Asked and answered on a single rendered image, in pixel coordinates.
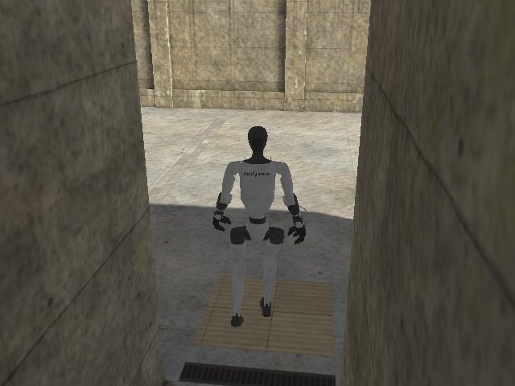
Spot robot head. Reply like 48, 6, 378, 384
244, 126, 271, 164

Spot humanoid robot torso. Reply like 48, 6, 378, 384
239, 157, 277, 241

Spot left robot upper arm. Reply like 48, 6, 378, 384
219, 161, 241, 204

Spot right robot hand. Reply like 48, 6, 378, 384
287, 225, 306, 244

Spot left robot forearm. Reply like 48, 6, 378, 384
213, 193, 228, 220

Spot right robot forearm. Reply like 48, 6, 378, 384
287, 193, 304, 228

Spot left robot hand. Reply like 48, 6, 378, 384
212, 216, 231, 232

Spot right robot upper arm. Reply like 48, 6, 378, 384
274, 161, 296, 206

